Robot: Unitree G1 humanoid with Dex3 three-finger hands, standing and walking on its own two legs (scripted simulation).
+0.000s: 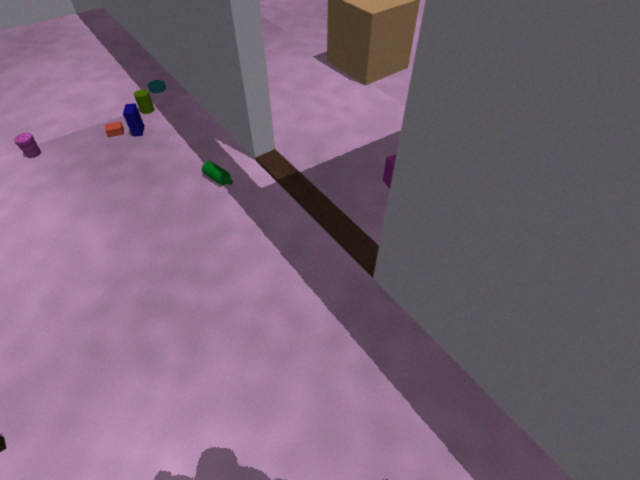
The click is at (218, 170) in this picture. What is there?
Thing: lying bottle
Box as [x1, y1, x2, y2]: [202, 161, 232, 184]
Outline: 203,164 202,172 220,184 230,184 232,182 232,180 229,178 229,173 212,162 207,161
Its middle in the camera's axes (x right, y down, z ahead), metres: -0.48 -0.31 +1.84
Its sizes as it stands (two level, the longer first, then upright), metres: 0.166 0.069 0.069
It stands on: the floor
